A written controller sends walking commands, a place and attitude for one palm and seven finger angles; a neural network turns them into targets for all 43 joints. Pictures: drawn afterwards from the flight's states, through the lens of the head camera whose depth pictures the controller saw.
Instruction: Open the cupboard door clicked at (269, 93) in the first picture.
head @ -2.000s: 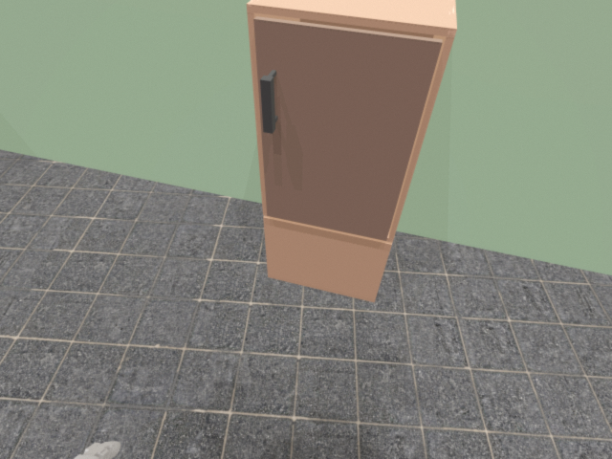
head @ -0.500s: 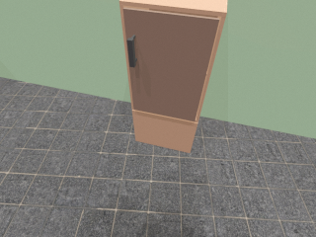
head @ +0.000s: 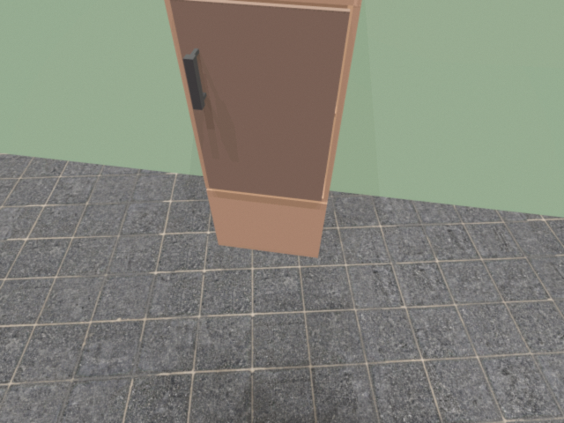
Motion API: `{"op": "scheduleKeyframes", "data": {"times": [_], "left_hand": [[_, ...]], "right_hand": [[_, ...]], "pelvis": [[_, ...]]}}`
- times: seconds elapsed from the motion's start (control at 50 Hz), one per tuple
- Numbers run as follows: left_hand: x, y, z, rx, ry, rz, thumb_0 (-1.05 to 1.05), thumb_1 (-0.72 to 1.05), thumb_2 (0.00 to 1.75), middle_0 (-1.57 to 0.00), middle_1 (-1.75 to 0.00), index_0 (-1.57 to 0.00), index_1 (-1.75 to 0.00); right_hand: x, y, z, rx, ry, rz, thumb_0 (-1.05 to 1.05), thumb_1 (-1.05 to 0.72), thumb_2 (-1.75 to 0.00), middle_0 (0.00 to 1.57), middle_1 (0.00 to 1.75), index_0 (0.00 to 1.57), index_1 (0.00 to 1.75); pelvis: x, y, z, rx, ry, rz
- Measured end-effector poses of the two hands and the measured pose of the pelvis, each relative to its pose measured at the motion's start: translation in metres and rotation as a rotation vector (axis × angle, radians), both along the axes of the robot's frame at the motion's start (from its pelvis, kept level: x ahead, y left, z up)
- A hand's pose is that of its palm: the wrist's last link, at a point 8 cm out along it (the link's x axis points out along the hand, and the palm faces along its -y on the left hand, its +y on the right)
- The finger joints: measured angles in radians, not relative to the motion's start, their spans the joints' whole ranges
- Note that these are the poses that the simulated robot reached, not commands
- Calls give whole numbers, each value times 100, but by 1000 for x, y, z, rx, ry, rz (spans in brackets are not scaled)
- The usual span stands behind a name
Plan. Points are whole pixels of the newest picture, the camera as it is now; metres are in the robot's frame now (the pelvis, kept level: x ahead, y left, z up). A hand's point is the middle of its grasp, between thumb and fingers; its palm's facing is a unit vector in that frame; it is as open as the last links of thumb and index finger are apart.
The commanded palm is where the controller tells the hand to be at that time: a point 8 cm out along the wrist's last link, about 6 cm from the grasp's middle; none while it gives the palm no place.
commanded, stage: take the last steps up to it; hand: left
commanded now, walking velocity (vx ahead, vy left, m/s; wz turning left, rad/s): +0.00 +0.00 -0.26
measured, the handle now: (197, 79) +0.86 +0.27 +0.04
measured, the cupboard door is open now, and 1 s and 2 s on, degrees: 0 0 0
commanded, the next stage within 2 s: come to a stop and stand still in 0.90 s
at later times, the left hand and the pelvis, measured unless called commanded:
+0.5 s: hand out of the picture +0.10 +0.24 -0.17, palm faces -0.03 -0.98 -0.18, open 7.4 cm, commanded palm none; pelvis +0.06 +0.05 +0.01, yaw -4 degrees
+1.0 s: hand (172, 331) +0.30 +0.23 -0.16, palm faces +0.07 -0.97 -0.24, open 7.1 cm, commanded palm none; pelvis +0.24 +0.04 +0.00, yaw -1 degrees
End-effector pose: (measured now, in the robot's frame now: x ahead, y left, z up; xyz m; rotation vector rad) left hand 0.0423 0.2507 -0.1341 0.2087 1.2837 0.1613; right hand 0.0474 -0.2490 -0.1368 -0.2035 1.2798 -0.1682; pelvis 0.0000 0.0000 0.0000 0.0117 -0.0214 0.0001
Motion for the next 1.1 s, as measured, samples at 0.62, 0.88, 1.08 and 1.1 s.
{"op": "scheduleKeyframes", "data": {"times": [0.62, 0.88, 1.08, 1.1], "left_hand": [[124, 28, -7, -88, -31, -77, 1, 91, 90, -20, -30, -20, -29], [255, -16, -9, -102, -199, -34, 1, 91, 90, -20, -30, -20, -29], [225, 37, 4, -8, 11, 53, -1, 94, 90, -20, -30, -20, -29], [222, 40, 1, -15, 37, 61, -1, 93, 90, -20, -30, -20, -29]], "right_hand": [[-94, 125, 17, 97, 321, -243, 1, -91, -90, 20, 30, 20, 30], [34, 98, -12, 136, 339, -199, 1, -91, -90, 20, 30, 20, 30], [257, 63, 6, 40, -70, -48, 1, -93, -90, 19, 30, 19, 30], [273, 66, 8, 32, -90, -33, 1, -93, -90, 19, 30, 19, 30]], "pelvis": [[92, 54, 5, -16, 25, -74], [201, 31, -11, -16, -5, -21], [259, 51, 6, -23, 10, -19], [264, 55, 6, -25, 8, -21]]}}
